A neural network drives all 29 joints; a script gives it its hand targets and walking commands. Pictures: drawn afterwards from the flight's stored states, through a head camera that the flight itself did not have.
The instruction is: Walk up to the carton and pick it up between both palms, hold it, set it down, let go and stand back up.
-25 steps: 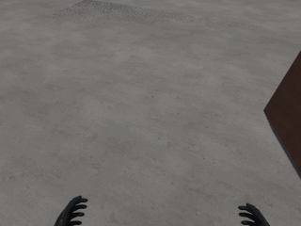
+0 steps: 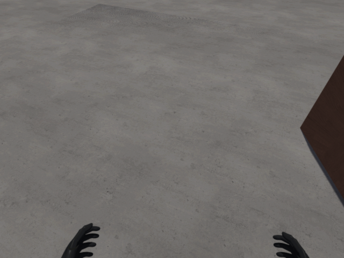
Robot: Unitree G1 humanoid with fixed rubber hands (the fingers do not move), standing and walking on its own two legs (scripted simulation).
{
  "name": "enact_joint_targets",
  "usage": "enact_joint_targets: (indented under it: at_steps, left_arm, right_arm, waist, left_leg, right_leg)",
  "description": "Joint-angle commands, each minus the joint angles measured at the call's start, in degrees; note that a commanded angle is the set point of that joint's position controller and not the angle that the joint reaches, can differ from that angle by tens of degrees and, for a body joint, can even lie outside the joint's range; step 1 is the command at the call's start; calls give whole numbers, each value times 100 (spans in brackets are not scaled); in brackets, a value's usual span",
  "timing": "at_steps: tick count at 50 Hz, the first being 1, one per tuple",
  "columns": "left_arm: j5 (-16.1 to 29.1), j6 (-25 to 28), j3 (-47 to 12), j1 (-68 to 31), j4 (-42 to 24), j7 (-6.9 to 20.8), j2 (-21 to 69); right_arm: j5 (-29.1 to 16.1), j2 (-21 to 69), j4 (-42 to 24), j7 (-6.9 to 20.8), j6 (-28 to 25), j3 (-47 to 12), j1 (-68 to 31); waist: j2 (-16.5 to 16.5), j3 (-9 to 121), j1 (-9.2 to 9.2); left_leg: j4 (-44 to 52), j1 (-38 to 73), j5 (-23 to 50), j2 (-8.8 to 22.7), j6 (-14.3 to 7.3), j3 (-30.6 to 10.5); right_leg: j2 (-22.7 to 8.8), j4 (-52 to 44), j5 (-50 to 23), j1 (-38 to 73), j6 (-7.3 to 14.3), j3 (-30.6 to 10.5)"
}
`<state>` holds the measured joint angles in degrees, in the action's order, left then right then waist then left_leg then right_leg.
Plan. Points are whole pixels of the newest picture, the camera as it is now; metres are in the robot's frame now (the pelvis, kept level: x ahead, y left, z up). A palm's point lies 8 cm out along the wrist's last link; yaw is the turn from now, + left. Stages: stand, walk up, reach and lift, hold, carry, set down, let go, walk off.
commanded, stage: stand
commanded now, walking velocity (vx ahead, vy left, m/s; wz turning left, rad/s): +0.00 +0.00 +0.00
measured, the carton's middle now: out of the picture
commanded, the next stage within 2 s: walk up in 0.16 s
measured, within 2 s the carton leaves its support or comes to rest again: neither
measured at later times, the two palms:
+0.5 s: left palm (73, 255) +0.17 +0.26 -0.06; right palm out of the picture +0.14 -0.30 -0.06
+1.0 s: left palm (134, 229) +0.23 +0.12 -0.07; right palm out of the picture +0.13 -0.49 -0.03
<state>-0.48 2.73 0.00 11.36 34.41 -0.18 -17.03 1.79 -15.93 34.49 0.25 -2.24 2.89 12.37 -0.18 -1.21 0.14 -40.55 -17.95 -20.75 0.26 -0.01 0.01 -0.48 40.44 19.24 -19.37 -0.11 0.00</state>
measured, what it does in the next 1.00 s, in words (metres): steps to the right: right foot, then left foot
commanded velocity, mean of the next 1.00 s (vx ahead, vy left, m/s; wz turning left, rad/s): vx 0.00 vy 0.00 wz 0.00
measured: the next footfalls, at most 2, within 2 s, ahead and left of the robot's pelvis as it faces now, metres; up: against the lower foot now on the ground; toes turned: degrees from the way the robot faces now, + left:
right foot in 0.72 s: +0.15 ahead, -0.26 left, +0.00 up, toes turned -10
left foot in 1.00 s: +0.16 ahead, -0.06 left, +0.00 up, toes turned -12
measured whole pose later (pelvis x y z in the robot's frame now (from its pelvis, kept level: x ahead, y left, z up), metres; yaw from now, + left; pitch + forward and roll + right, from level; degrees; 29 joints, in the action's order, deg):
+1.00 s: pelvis +0.06 -0.14 +0.01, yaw -15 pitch +1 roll +0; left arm -1.3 -2.1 2.0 17.7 34.4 6.9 -23.9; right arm 1.5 -24.6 34.5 1.1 -4.1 5.6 13.9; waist 0.4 -1.0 -1.8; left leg -35.6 -20.1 -24.8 0.7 1.3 3.3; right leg 4.4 28.5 7.4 -21.4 3.2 -2.2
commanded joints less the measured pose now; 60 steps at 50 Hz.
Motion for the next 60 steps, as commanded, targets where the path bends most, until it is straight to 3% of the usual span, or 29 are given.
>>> enact_joint_targets:
  at_steps: [1, 7, 17, 18, 19, 20, 21, 24, 27, 31, 32, 33, 34, 35, 36, 37, 38, 41, 43, 45, 47, 48, 49, 50, 51, 53, 55, 56, 60]
  left_arm:
    - [-69, 157, 466, -414, 41, -35, -1342]
    - [-59, 173, 471, -417, -18, -38, -1358]
    - [-73, 159, 485, -425, 51, -53, -1421]
    - [-331, -169, 684, -317, -479, 289, -1648]
    - [-292, -234, 664, -730, -683, 512, -1498]
    - [-411, -270, 706, -834, -754, 563, -1530]
    - [-398, -296, 748, -754, -657, 597, -1721]
    - [-304, -328, 840, -369, -468, 767, -1772]
    - [-208, -345, 750, -118, -440, 899, -1512]
    - [-147, -368, 790, 174, -238, 912, -1627]
    - [-116, -349, 822, 554, -135, 875, -1630]
    - [-130, -312, 866, 1094, 34, 806, -1666]
    - [-180, -251, 970, 1698, 292, 699, -1913]
    - [-252, -177, 1107, 1823, 316, 576, -2500]
    - [-242, -172, 1092, 1289, 86, 552, -2694]
    - [-190, -226, 1084, 769, -72, 585, -2755]
    - [-143, -279, 1062, 303, -244, 563, -2669]
    - [-128, -317, 942, 316, -356, 592, -2328]
    - [-212, -329, 897, 247, -471, 649, -2194]
    - [-229, -354, 873, 94, -573, 705, -2158]
    - [-203, -366, 784, -446, -759, 750, -1947]
    - [-193, -373, 705, -650, -846, 766, -1700]
    - [-130, -375, 538, -227, -670, 722, -1209]
    - [-154, -407, 548, 307, -506, 654, -1113]
    - [-198, -434, 661, 486, -357, 654, -1645]
    - [-178, -443, 731, 812, -186, 746, -2041]
    - [-160, -384, 746, 685, -171, 834, -2043]
    - [-141, -368, 676, 517, -183, 861, -1882]
    - [-65, -272, 582, 174, -454, 887, -1581]
  right_arm:
    - [-62, -1330, 8, -6, -174, 341, -336]
    - [-97, -1455, 50, -36, -156, 379, -211]
    - [-101, -1389, -7, -19, -161, 330, -361]
    - [-10, -2133, 92, -5, -325, 599, 141]
    - [20, -2435, 217, -41, -373, 721, 719]
    - [18, -2687, 165, -56, -444, 822, 581]
    - [-10, -2614, 53, -77, -479, 821, 327]
    - [-10, -2458, -19, -111, -498, 837, 243]
    - [31, -2396, -53, -52, -475, 755, -31]
    - [-12, -2383, -67, 41, -360, 725, -327]
    - [-15, -2410, -66, 65, -315, 743, -429]
    - [-12, -2344, -41, 65, -261, 718, -490]
    - [-14, -2096, -50, 80, -217, 657, -564]
    - [-84, -1645, -240, 124, -199, 484, -675]
    - [-99, -1603, -261, 95, -196, 385, -549]
    - [-39, -1960, -254, 98, -209, 454, -566]
    - [-71, -2191, -174, 111, -213, 504, -515]
    - [-104, -2079, -133, 122, -262, 524, -146]
    - [-71, -2120, -102, 93, -290, 561, 283]
    - [-97, -2163, -1, 79, -298, 600, 534]
    - [-149, -2027, 191, -18, -306, 648, 1189]
    - [-133, -1991, 349, -82, -341, 688, 1627]
    - [-59, -2213, 227, -104, -322, 765, 1620]
    - [50, -2514, -15, -176, -308, 834, 1016]
    - [54, -2670, -216, -191, -300, 877, 327]
    - [-44, -2625, -421, -136, -416, 780, -417]
    - [-33, -2426, -313, -102, -458, 728, -112]
    - [-44, -2523, -266, -75, -446, 750, 123]
    - [16, -2470, -367, 111, -353, 728, 234]
  waist:
    - [324, 282, 16]
    - [437, 395, 11]
    - [172, 338, 15]
    - [191, 369, 250]
    - [-628, 147, 647]
    - [-835, -89, 496]
    - [-317, -148, 339]
    - [-36, 254, 176]
    - [-611, 550, 100]
    - [-818, 671, -66]
    - [-815, 780, -225]
    - [-456, 1001, -507]
    - [522, 1164, -879]
    - [2206, 739, -948]
    - [2409, 202, -627]
    - [1732, 57, -462]
    - [1301, -366, -283]
    - [1212, -287, -55]
    - [1278, -6, -52]
    - [909, 219, 79]
    - [974, 280, 484]
    - [802, 631, 740]
    - [-551, 946, 655]
    - [-1328, 1098, 393]
    - [-823, 797, 40]
    - [-598, 623, -382]
    - [-457, 265, -99]
    - [-712, 178, 112]
    - [-1117, 122, 347]
  left_leg:
    - [914, -51, 643, 517, -445, -690]
    - [906, 101, 951, 536, -434, -673]
    - [1037, 49, 917, 585, -424, -739]
    - [1015, 1565, -626, 895, -634, -623]
    - [2152, 2398, -1676, 1777, -1065, -1819]
    - [2781, 2221, -1684, 2963, -1489, -2731]
    - [2762, 1804, -1389, 3086, -1591, -2555]
    - [2487, 1558, -486, 2730, -1534, -1630]
    - [2053, 1646, 898, 2076, -1208, -201]
    - [1331, 764, 1226, 1514, -779, 852]
    - [970, 599, 1139, 1488, -744, 956]
    - [-8, 422, 1279, 1239, -633, 1242]
    - [-1680, -112, 692, 808, -431, 1299]
    - [-2974, -1722, -1145, 103, -79, 1077]
    - [-3236, -2966, -1688, -202, 73, 540]
    - [-2829, -2495, -1721, 45, 35, -182]
    - [-2503, -2024, -1439, 124, 1, -167]
    - [-1287, -1169, -1209, 120, 15, 91]
    - [-655, -640, -1249, -119, -22, 231]
    - [104, 54, -969, -217, -125, 228]
    - [1641, 1505, 84, -226, -199, 402]
    - [2669, 2880, 722, -155, -239, 425]
    - [2846, 3658, 361, 705, -433, -555]
    - [2732, 3369, -504, 2341, -768, -2055]
    - [3034, 2327, -1448, 2944, -1180, -2352]
    - [3069, 1481, -1899, 2897, -1387, -1644]
    - [2821, 1397, -1184, 2205, -1062, -734]
    - [2702, 1589, -915, 2023, -976, -430]
    - [2017, 1935, 339, 1795, -1208, 553]
  right_leg:
    - [-545, -918, -629, 283, 452, -755]
    - [-518, -869, -805, 307, 420, -670]
    - [-460, -859, -712, 293, 403, -594]
    - [-260, -599, -135, -1677, 740, -1335]
    - [-1, 194, 495, -3098, 485, -600]
    - [-357, 1504, 616, -3466, 240, -399]
    - [-617, 1837, 362, -3314, 138, -492]
    - [-832, 1855, 142, -2553, 30, -466]
    - [-794, 1166, -65, -2055, -23, -11]
    - [-503, 192, -427, -573, 55, 639]
    - [-349, 17, -481, -115, 34, 876]
    - [-55, -581, -663, 452, 91, 1066]
    - [263, -1171, -399, 1178, 324, 562]
    - [-791, -2003, 20, 1518, 768, -2121]
    - [-1131, -2728, 669, 1381, 1262, -4040]
    - [-1448, -3325, 2668, 532, 1516, -4582]
    - [-1261, -3497, 3371, -298, 1351, -4225]
    - [-684, -3032, 1887, -511, 1094, -3053]
    - [-618, -2948, 1234, -377, 1178, -3022]
    - [-677, -3072, 994, -509, 1147, -2984]
    - [-218, -2630, 97, -1195, 847, -2131]
    - [279, -2118, -44, -1827, 400, -1472]
    - [732, -702, 585, -2496, 217, -839]
    - [755, 937, 577, -2887, 50, -585]
    - [201, 1751, 433, -2758, -94, -619]
    - [-289, 2076, 137, -2202, 17, -638]
    - [-403, 1611, -132, -2086, 12, -256]
    - [-344, 1313, -131, -2163, -2, -42]
    - [-384, 384, -173, -2034, -18, 270]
